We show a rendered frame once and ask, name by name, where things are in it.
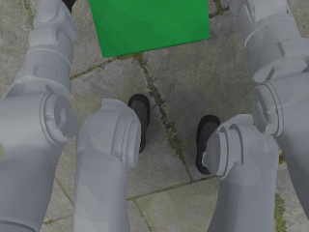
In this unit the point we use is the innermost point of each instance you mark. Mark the right robot foot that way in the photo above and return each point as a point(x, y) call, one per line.
point(207, 125)

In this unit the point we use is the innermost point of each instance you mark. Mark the robot left forearm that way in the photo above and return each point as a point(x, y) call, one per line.
point(50, 52)

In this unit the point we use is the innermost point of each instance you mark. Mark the robot left hand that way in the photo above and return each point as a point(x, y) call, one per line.
point(69, 4)

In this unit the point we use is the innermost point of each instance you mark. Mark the right robot upper arm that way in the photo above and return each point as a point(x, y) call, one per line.
point(280, 107)

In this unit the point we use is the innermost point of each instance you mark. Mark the right robot thigh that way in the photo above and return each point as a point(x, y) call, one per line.
point(246, 193)

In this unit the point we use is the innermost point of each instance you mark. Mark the carton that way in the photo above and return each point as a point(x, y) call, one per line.
point(132, 26)

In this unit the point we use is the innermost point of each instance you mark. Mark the left robot upper arm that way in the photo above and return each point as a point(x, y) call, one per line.
point(34, 129)

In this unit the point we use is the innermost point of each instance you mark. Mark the robot right forearm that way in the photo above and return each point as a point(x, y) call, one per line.
point(271, 38)

